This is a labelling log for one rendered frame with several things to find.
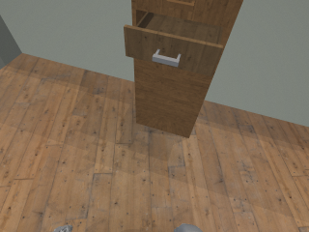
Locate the cabinet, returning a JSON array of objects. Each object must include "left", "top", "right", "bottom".
[{"left": 131, "top": 0, "right": 243, "bottom": 138}]

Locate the drawer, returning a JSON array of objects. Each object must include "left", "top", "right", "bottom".
[{"left": 124, "top": 12, "right": 223, "bottom": 76}]

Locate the handle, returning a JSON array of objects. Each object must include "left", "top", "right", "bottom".
[
  {"left": 152, "top": 49, "right": 181, "bottom": 67},
  {"left": 166, "top": 0, "right": 195, "bottom": 12}
]

